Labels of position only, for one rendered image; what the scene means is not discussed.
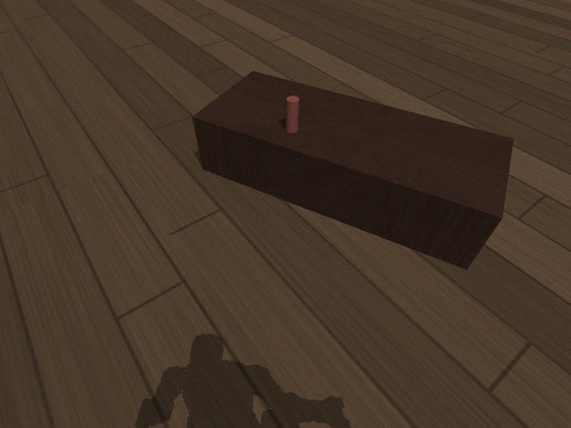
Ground can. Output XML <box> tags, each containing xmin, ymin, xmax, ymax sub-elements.
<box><xmin>286</xmin><ymin>95</ymin><xmax>299</xmax><ymax>133</ymax></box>

